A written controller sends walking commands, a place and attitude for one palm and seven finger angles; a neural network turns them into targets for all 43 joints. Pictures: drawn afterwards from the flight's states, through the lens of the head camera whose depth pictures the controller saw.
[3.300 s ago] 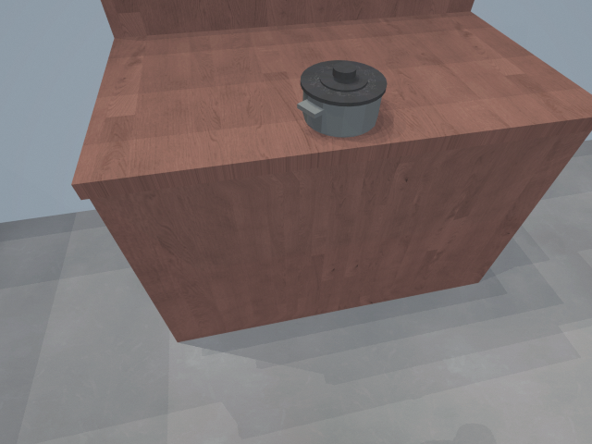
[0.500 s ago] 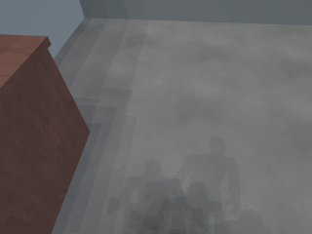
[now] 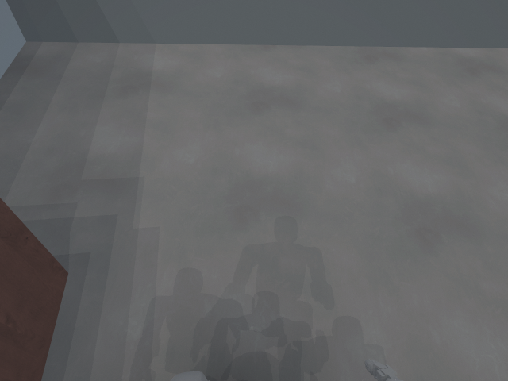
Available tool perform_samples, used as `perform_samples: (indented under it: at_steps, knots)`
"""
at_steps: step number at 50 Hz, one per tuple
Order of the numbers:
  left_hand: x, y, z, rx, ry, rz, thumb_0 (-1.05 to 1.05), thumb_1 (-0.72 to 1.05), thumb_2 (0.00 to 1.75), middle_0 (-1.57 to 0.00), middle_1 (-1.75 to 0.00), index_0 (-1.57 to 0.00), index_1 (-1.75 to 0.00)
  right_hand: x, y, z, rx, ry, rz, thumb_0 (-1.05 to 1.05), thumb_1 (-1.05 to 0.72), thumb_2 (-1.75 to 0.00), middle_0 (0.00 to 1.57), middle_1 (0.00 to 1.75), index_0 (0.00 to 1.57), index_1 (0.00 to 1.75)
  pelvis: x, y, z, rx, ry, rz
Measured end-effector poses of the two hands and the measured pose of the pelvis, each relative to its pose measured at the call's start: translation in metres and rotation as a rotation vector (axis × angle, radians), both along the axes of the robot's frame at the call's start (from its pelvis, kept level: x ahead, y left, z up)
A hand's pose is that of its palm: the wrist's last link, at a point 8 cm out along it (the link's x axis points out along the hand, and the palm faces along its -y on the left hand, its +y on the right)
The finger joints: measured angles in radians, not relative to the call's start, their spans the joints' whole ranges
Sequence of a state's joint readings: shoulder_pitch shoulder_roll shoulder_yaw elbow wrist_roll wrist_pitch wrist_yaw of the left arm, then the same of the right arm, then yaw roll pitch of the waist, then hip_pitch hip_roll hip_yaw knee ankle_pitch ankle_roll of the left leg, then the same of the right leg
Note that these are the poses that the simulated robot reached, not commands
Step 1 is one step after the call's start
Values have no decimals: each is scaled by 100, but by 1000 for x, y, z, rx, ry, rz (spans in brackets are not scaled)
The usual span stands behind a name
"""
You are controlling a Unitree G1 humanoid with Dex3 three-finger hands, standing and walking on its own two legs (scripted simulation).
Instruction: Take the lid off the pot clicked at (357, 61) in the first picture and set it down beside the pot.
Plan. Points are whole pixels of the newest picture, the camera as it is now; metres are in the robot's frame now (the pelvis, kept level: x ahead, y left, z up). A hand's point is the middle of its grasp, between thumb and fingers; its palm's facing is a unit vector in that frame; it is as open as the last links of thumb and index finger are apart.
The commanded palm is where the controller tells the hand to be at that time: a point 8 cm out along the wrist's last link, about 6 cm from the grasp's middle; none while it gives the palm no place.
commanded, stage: walk to a spot facing it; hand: left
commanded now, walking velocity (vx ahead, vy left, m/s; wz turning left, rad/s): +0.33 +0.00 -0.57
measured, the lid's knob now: out of the picture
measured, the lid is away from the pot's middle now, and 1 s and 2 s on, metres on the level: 0.00 0.00 0.00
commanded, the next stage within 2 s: turn to face it in 0.30 s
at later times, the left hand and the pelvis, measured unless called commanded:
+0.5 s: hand (238, 249) +0.40 +0.06 -0.14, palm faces -0.32 -0.92 -0.24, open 7.4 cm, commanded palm none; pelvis +0.18 -0.07 -0.01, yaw -15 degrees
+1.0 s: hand (199, 279) +0.33 +0.14 -0.16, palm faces +0.05 -0.97 -0.23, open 7.4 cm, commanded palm none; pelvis +0.27 -0.07 +0.01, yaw -1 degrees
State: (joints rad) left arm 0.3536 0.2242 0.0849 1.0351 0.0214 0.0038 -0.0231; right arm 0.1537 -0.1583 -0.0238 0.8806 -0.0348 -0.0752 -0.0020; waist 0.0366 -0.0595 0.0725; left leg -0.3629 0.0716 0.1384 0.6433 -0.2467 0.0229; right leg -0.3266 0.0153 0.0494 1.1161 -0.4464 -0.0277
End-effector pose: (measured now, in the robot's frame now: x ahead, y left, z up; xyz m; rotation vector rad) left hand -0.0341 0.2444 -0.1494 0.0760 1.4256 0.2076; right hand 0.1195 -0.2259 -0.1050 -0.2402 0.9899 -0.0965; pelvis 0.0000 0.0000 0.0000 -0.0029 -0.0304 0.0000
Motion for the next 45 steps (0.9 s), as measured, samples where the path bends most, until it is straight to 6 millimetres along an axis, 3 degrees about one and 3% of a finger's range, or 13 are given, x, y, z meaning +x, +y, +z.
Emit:
perform_samples:
  at_steps: [3,5,10,13,17,20,22,26,33,39,42,45]
  knots:
    - [62,12,11,10,-80,-58,1,91,90,-20,-30,-19,-30,-19,8,-1,22,80,-69,1,-91,-89,20,30,20,30,19,4,9,6,5,-36]
    - [105,14,20,16,-138,-99,1,91,90,-20,-30,-19,-30,-32,1,0,13,118,-149,0,-94,-89,21,30,21,30,33,6,15,12,12,-66]
    - [209,2,39,16,-246,-224,1,91,90,-19,-30,-19,-30,-68,-13,-1,10,253,-269,0,-95,-89,20,30,21,30,68,4,21,19,23,-133]
    - [271,-19,45,12,-291,-314,1,91,90,-19,-30,-19,-30,-89,-19,-4,24,335,-343,0,-94,-89,20,30,20,30,91,-4,21,23,25,-172]
    - [351,-62,47,7,-344,-438,1,91,90,-19,-30,-19,-30,-109,-25,-12,58,440,-437,0,-92,-89,20,30,20,30,124,-24,14,29,26,-220]
    - [405,-98,42,5,-417,-511,1,91,90,-20,-30,-19,-30,-114,-33,-25,94,513,-485,1,-92,-89,20,30,20,30,151,-47,-2,31,23,-237]
    - [429,-116,38,9,-467,-520,1,91,90,-20,-30,-19,-30,-107,-42,-35,108,544,-505,1,-92,-89,20,30,20,30,163,-59,-10,32,18,-250]
    - [437,-137,39,7,-427,-519,0,91,90,-20,-30,-20,-30,-59,-61,-36,99,491,-514,1,-91,-89,20,30,20,30,185,-70,-2,7,12,-259]
    - [421,-149,34,-43,-343,-397,0,91,90,-20,-30,-20,-30,40,-71,-23,101,348,-430,1,-91,-89,20,30,20,30,221,-79,13,-8,13,-198]
    - [412,-119,15,-45,-330,-223,-2,92,90,-20,-30,-20,-30,109,-72,-22,52,321,-299,2,-94,-89,20,30,20,30,250,-73,4,-38,4,-105]
    - [396,-96,2,-24,-263,-165,-1,92,90,-20,-30,-20,-30,137,-76,-22,19,292,-255,2,-94,-89,20,30,20,30,258,-68,-2,-31,17,-74]
    - [378,-78,4,12,-189,-136,0,92,90,-20,-30,-20,-30,158,-80,-15,-2,265,-223,1,-93,-89,20,30,20,30,262,-67,3,-18,29,-49]
